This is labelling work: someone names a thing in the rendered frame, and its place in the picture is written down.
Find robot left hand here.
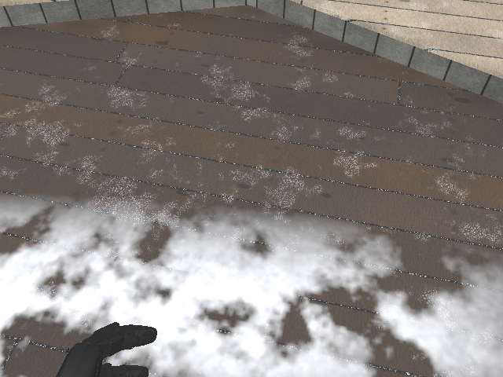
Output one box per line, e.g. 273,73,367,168
56,322,157,377

